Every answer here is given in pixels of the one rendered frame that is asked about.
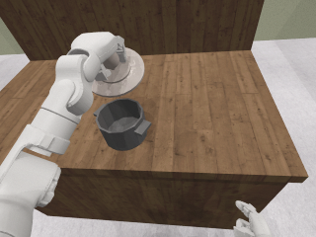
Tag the right robot hand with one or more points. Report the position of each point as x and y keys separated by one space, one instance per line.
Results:
x=256 y=226

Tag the lid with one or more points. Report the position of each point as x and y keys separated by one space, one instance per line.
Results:
x=123 y=79

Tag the left robot hand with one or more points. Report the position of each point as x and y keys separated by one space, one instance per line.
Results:
x=104 y=44

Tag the left robot upper arm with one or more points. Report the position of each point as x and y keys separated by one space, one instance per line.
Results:
x=30 y=182

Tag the pot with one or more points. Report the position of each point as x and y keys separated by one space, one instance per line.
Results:
x=122 y=123

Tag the left robot forearm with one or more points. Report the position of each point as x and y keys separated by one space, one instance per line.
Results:
x=69 y=98

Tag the knob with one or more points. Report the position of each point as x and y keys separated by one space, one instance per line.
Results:
x=112 y=62

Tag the table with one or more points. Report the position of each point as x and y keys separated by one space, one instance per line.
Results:
x=216 y=134

